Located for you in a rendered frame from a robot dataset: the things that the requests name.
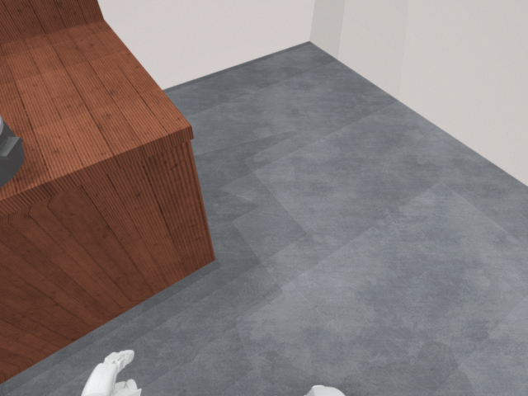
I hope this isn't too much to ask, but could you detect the table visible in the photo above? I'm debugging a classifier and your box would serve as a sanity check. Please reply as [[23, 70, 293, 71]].
[[0, 0, 215, 384]]

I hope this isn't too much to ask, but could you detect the pot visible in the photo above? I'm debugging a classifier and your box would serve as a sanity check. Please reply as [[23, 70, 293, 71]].
[[0, 120, 25, 187]]

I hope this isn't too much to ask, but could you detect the robot left hand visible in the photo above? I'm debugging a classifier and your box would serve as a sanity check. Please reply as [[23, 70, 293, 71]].
[[81, 350, 142, 396]]

